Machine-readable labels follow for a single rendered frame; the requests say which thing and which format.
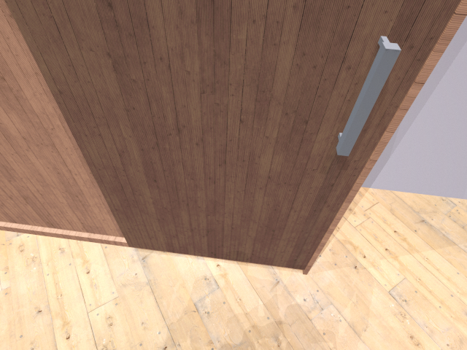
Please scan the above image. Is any handle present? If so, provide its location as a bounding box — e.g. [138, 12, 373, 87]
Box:
[336, 36, 401, 156]

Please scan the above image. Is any wardrobe door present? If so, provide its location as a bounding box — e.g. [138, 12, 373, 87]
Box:
[0, 0, 124, 237]
[5, 0, 461, 270]

